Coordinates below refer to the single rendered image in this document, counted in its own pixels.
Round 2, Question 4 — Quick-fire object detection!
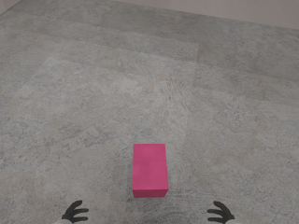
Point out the right robot hand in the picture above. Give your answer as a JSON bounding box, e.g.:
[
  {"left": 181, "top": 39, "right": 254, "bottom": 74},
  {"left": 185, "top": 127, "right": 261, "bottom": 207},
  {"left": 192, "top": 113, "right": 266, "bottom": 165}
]
[{"left": 206, "top": 201, "right": 235, "bottom": 224}]

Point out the left robot hand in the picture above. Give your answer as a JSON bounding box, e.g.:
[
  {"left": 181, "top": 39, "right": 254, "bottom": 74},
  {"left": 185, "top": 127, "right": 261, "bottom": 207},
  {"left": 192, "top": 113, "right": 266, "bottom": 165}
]
[{"left": 62, "top": 200, "right": 89, "bottom": 224}]

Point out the carton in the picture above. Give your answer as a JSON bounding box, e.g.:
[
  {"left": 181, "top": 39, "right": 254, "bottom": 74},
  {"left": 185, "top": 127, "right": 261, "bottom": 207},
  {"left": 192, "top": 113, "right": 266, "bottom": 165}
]
[{"left": 132, "top": 144, "right": 169, "bottom": 198}]

